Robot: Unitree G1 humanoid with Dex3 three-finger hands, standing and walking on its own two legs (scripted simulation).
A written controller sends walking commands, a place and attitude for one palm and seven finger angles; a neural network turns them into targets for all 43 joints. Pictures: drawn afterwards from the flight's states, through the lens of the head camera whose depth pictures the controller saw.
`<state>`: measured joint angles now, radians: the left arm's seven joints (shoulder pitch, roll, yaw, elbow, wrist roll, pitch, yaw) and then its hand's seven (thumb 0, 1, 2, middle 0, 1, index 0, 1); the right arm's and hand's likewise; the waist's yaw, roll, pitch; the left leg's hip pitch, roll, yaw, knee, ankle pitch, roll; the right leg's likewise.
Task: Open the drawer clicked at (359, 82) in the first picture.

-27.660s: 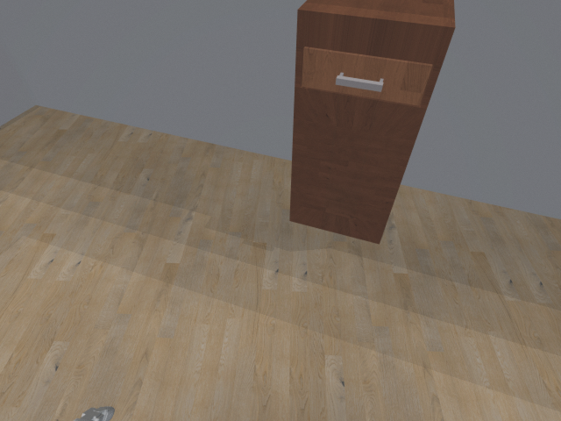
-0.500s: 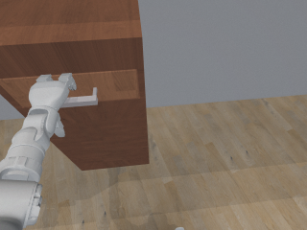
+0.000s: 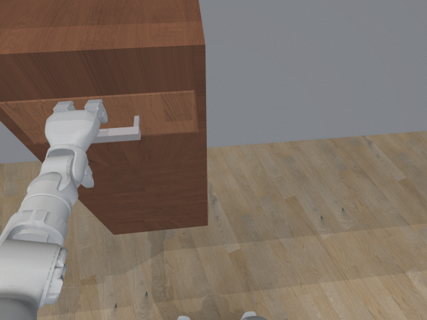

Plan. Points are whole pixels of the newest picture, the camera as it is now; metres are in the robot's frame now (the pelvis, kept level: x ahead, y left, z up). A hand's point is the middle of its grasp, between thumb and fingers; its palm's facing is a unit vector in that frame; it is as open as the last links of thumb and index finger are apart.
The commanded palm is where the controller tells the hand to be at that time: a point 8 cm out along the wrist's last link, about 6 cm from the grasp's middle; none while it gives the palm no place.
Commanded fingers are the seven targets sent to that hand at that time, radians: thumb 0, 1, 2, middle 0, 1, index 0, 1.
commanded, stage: lower the fingers behind the handle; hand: left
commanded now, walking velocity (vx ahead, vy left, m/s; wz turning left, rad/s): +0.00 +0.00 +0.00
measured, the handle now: (107, 128) +0.50 +0.24 +0.03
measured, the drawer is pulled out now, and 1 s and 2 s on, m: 0.00 0.00 0.00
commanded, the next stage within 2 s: lift the fingers back up to retry in 0.60 s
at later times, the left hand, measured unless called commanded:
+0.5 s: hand (86, 145) +0.45 +0.27 +0.04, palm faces -0.04 +0.04 -1.00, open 13.8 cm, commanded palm +0.42 +0.27 +0.06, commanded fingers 0.00 -0.50 0.30 -0.30 -1.20 -0.30 -1.20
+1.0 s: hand (85, 144) +0.45 +0.27 +0.04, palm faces -0.07 +0.02 -1.00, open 13.6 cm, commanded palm +0.43 +0.26 +0.10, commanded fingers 0.00 -0.50 0.30 -0.30 -1.20 -0.30 -1.20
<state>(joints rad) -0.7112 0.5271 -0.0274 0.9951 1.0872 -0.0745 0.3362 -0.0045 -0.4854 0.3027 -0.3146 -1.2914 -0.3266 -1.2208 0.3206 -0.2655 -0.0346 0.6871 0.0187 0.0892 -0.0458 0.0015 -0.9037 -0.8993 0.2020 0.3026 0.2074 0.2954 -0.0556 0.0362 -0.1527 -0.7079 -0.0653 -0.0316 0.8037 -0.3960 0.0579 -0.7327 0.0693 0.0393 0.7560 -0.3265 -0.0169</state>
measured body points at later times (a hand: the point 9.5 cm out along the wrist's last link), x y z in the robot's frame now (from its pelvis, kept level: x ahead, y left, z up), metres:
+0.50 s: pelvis -0.02 -0.01 -0.01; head +0.07 -0.01 +0.43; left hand +0.44 +0.26 +0.09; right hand +0.01 -0.28 -0.14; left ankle -0.02 +0.08 -0.70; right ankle +0.01 -0.11 -0.70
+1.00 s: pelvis -0.01 -0.01 +0.00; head +0.08 -0.01 +0.44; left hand +0.44 +0.26 +0.09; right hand +0.03 -0.28 -0.13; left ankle -0.02 +0.08 -0.70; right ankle +0.01 -0.11 -0.70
